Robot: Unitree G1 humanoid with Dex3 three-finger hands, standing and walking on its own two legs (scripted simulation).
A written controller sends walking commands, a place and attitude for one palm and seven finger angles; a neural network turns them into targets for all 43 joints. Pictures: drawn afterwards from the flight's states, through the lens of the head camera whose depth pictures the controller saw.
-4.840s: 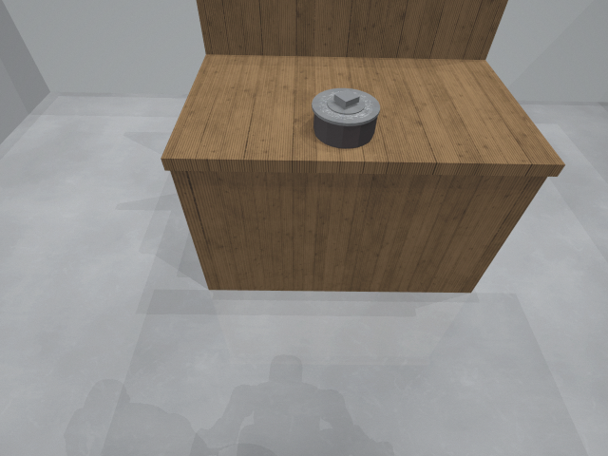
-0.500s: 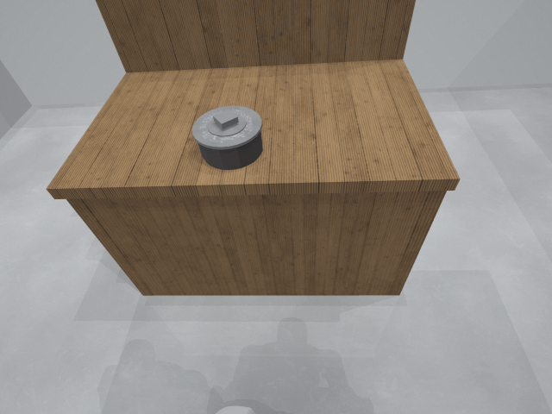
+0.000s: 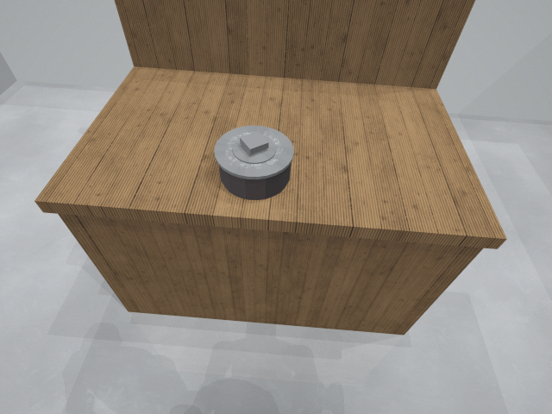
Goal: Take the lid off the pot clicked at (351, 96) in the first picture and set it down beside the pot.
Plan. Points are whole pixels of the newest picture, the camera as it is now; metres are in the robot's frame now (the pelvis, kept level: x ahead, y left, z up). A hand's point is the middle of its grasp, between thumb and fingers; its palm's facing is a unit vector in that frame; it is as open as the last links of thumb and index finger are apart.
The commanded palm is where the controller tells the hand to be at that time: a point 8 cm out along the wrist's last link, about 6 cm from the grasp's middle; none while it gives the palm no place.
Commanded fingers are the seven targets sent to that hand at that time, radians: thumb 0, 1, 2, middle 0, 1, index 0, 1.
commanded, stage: take the last steps up to it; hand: left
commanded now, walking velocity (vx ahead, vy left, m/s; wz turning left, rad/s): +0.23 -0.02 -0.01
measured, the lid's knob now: (254, 142) +0.66 +0.11 +0.00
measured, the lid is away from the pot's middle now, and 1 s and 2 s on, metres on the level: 0.00 0.00 0.00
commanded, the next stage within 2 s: come to a stop and stand still in 0.20 s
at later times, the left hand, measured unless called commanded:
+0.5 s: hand (181, 390) +0.18 +0.17 -0.17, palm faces +0.05 -0.98 -0.21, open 7.2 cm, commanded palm none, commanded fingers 0.00 0.90 0.90 -0.20 -0.30 -0.20 -0.30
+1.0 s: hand out of the picture +0.14 +0.16 -0.16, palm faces +0.01 -0.97 -0.25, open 7.4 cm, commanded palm none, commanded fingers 0.00 0.90 0.90 -0.20 -0.30 -0.20 -0.30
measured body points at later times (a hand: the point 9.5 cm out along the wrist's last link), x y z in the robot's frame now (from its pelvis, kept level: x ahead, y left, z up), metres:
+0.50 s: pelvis +0.15 +0.00 +0.00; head +0.18 -0.01 +0.45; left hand +0.18 +0.23 -0.15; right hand +0.19 -0.24 -0.16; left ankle +0.20 +0.11 -0.73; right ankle +0.15 -0.11 -0.74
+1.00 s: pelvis +0.14 -0.03 +0.00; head +0.13 -0.05 +0.45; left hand +0.14 +0.21 -0.14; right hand +0.17 -0.26 -0.16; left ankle +0.18 +0.11 -0.73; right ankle +0.10 -0.13 -0.74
